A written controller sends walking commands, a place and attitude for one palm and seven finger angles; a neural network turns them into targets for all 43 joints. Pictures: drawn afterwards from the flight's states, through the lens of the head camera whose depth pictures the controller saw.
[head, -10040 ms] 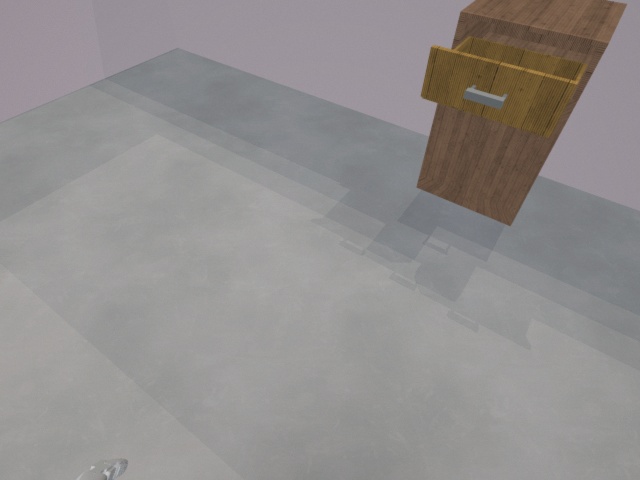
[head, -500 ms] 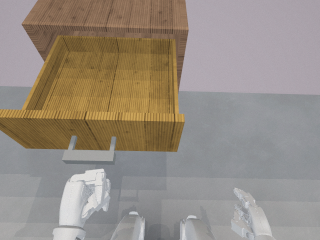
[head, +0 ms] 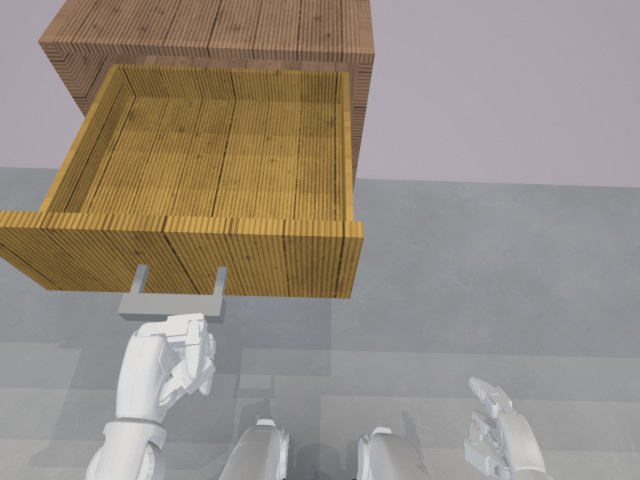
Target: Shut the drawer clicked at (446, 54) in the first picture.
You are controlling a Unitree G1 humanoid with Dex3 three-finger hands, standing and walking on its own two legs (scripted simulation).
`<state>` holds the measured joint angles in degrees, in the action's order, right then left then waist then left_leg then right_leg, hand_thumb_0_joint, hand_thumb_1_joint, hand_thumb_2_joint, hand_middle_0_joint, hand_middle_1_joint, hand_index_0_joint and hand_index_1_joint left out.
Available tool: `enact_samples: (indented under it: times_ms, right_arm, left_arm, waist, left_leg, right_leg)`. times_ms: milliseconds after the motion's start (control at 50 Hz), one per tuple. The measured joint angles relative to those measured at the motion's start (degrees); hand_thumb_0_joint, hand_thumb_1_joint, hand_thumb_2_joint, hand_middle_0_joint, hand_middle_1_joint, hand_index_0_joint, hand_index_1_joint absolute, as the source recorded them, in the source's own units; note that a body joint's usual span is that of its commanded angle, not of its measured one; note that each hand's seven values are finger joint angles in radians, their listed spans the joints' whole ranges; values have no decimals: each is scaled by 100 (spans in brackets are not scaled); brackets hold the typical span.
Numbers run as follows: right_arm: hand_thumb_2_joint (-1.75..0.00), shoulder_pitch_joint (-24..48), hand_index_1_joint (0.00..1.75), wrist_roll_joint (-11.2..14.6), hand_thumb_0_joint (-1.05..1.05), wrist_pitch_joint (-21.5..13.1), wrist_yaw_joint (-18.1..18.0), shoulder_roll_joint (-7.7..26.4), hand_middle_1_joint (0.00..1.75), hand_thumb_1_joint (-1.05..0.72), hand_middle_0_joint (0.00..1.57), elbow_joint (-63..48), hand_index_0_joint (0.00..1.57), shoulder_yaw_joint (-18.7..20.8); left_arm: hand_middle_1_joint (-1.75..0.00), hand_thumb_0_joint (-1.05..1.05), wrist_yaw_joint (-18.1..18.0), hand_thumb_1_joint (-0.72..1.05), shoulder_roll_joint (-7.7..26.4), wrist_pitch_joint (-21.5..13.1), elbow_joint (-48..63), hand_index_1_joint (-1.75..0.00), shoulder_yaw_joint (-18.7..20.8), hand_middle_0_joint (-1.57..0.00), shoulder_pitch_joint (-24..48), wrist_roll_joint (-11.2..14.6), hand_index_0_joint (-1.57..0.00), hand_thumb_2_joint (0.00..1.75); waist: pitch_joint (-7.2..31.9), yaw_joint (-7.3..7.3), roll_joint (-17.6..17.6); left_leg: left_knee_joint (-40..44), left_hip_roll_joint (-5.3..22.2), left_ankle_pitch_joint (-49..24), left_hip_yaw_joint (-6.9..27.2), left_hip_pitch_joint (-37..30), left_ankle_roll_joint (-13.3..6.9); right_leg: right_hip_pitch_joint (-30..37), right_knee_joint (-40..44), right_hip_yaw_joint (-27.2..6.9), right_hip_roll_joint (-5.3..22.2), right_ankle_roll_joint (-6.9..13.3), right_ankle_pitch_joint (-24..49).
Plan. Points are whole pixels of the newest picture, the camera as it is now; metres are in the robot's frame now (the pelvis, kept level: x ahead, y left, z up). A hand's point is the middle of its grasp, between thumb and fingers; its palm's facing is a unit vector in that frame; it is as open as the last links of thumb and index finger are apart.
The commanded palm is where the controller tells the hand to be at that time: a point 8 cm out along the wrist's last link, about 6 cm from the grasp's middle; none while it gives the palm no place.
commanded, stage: push the drawer shut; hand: left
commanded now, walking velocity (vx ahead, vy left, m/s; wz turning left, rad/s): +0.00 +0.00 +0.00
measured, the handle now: (178, 291) +0.33 +0.18 +0.04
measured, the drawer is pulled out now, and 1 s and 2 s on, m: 0.29 0.18 0.06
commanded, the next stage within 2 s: none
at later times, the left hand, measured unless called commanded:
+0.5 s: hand (214, 324) +0.29 +0.14 +0.03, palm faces -0.02 -1.00 -0.05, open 2.9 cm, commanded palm +0.29 +0.19 +0.04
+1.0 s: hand (223, 271) +0.36 +0.14 +0.03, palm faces +0.00 -1.00 -0.05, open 2.9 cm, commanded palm +0.36 +0.19 +0.04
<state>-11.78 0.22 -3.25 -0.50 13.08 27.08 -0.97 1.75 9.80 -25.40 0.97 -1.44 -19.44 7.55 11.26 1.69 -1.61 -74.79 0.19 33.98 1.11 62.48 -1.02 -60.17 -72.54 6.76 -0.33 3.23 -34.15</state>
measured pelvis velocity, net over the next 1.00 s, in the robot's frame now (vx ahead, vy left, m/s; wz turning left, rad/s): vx -0.02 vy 0.02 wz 0.00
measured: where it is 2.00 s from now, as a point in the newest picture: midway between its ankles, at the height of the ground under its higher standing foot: outside the picture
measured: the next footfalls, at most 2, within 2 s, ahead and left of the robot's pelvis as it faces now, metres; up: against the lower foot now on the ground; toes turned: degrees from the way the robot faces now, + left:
none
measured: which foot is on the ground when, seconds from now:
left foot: down 0.00-1.00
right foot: down 0.00-1.00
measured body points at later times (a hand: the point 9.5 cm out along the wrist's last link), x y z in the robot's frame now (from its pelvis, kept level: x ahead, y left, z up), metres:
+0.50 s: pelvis -0.02 +0.01 +0.00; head +0.07 +0.02 +0.44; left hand +0.29 +0.19 +0.03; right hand +0.15 -0.23 -0.10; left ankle +0.01 +0.11 -0.62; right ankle +0.01 -0.09 -0.62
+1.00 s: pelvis -0.02 +0.02 +0.01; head +0.08 +0.03 +0.44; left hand +0.35 +0.19 +0.03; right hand +0.10 -0.24 -0.11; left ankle +0.01 +0.11 -0.62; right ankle +0.01 -0.09 -0.62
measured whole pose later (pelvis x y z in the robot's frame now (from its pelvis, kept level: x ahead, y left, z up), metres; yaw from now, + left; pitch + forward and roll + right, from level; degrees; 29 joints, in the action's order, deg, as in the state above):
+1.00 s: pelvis -0.02 +0.02 +0.01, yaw +0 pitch +22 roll -2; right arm -12.7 0.0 -0.5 -0.4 14.4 35.0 -1.0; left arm -2.5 10.5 -27.2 -32.9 2.4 17.9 5.6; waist 9.2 3.8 -1.5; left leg -72.2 -0.8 30.1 -0.2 63.7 -2.6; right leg -61.5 -70.1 5.5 0.7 1.7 -30.1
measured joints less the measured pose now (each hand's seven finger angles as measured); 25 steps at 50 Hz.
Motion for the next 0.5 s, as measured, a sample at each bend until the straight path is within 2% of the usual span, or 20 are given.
enact_samples:
  times_ms: [220, 500]
  right_arm:
    - [-89, 43, 30, -3, 1, -58, -50, 103, 30, -91, 20, 294, 20, 7]
    - [-89, 95, 30, 36, 1, -2, -69, 72, 30, -91, 20, 484, 20, -98]
  left_arm:
    - [-160, -5, -27, 82, 85, -133, -576, -160, -10, -140, 671, 20, -140, 96]
    - [-160, -3, -132, 82, 130, 103, -1640, -160, 65, -140, 2005, -4, -140, 97]
  waist:
    - [-82, -33, -21]
    - [-135, 44, -12]
  left_leg:
    - [-27, -34, -114, 60, 107, -2]
    - [104, -63, -308, 17, 70, -49]
  right_leg:
    - [-68, -8, 64, 34, 6, 92]
    - [-38, 112, 24, 67, -38, 287]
